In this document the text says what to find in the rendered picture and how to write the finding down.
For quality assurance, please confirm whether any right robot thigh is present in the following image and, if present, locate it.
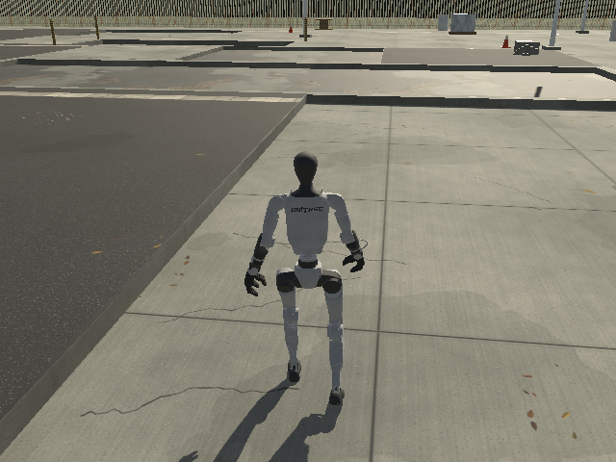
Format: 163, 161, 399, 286
321, 269, 344, 341

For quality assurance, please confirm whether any robot left shin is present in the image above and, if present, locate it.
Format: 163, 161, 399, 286
283, 308, 298, 370

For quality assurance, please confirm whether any left robot forearm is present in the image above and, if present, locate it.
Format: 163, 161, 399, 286
247, 233, 269, 275

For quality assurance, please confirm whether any robot left hand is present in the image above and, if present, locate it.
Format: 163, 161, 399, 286
244, 272, 267, 296

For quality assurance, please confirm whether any right robot forearm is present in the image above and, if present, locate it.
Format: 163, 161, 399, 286
346, 229, 363, 260

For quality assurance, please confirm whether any robot right upper arm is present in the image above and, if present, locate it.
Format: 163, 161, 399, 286
326, 192, 355, 244

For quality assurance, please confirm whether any robot left upper arm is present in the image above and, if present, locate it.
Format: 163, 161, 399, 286
260, 193, 287, 248

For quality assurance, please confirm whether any robot right hand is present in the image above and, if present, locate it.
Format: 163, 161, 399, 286
343, 255, 365, 272

